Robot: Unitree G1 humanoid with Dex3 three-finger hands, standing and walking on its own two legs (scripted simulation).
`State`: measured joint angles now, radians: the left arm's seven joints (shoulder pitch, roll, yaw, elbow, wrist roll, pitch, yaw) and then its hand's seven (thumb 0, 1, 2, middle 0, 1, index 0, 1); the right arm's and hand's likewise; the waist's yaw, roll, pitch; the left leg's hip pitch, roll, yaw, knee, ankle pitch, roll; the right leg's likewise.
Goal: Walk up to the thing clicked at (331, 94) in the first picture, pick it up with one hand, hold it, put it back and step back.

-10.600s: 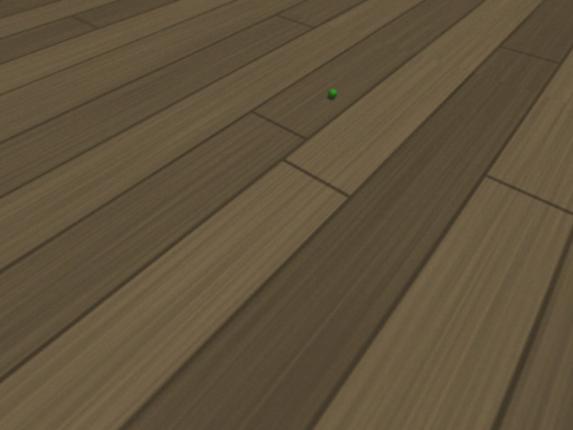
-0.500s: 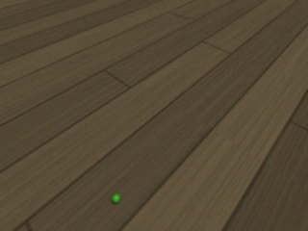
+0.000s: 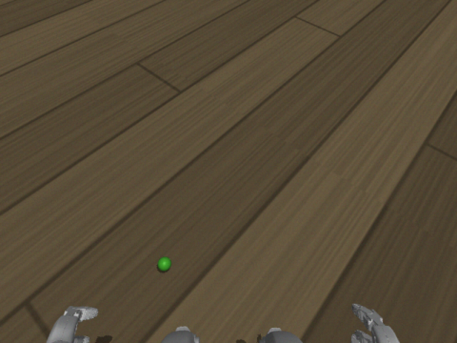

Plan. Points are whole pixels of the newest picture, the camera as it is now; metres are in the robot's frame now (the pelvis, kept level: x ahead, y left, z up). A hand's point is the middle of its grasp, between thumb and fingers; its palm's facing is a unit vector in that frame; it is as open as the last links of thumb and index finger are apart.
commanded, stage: rise first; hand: left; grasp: from above
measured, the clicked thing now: (164, 263) +0.45 +0.24 -0.71
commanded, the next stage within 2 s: none
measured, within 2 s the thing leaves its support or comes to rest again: neither
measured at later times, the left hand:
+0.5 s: hand out of the picture +0.14 +0.28 -0.23, palm faces -0.28 -0.80 -0.53, open 13.9 cm
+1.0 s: hand (125, 295) +0.28 +0.30 -0.44, palm faces -0.47 -0.30 -0.83, open 13.9 cm
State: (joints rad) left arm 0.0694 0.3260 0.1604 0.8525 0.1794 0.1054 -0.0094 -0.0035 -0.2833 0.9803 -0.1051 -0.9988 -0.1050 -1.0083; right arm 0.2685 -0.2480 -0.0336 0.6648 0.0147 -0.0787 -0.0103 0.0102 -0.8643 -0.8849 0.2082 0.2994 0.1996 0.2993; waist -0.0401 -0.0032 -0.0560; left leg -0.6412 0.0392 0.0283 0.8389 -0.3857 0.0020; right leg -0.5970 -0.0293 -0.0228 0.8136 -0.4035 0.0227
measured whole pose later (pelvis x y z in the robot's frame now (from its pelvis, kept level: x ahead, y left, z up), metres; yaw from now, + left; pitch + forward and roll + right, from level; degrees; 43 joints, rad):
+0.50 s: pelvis -0.02 +0.00 -0.09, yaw +0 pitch +22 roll -2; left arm 0.13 0.38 0.13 0.60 0.37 0.11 0.00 -0.01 -0.51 0.97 -0.12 -1.05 -0.12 -1.06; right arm 0.17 -0.25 -0.02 0.56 -0.01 -0.21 -0.02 0.01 -0.88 -0.89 0.21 0.30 0.20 0.30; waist -0.03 0.00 -0.15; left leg -1.16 0.05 -0.01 1.33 -0.56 0.00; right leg -1.10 -0.03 -0.04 1.30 -0.59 0.02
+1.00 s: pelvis -0.08 -0.01 -0.30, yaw -3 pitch +34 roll -4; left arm -0.51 0.61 0.17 0.99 0.90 -0.23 0.14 -0.01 -0.53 1.02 -0.08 -1.07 -0.09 -1.08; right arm 0.10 -0.28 -0.05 0.72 -0.04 -0.12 0.06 0.01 -0.89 -0.89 0.21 0.30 0.20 0.30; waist -0.05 0.01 -0.13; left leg -2.00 0.06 -0.07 2.05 -0.65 -0.01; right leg -1.93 -0.01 -0.05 2.03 -0.70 0.00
